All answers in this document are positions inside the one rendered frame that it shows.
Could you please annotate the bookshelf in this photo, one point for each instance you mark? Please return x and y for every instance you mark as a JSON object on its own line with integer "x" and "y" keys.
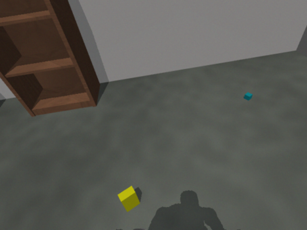
{"x": 43, "y": 58}

